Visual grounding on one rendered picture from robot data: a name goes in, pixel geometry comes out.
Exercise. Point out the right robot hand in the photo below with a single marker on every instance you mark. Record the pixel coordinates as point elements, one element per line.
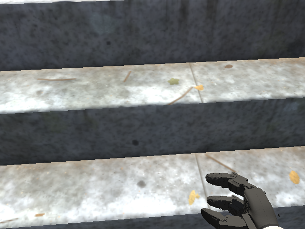
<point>253,212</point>

